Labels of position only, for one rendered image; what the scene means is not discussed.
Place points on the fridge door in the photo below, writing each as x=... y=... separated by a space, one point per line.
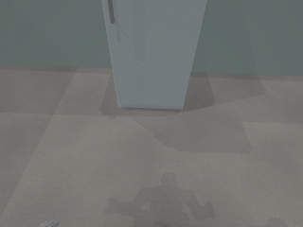
x=152 y=44

